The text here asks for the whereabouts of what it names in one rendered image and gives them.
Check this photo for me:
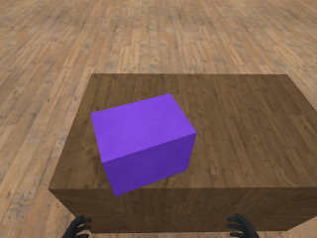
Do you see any robot right hand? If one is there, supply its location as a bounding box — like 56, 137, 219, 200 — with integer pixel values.
227, 213, 260, 238

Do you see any carton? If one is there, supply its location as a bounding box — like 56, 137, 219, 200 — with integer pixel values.
90, 93, 197, 196

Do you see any pedestal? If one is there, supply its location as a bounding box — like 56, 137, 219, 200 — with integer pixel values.
48, 73, 317, 234

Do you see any robot left hand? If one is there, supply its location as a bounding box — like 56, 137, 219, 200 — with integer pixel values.
61, 214, 92, 238

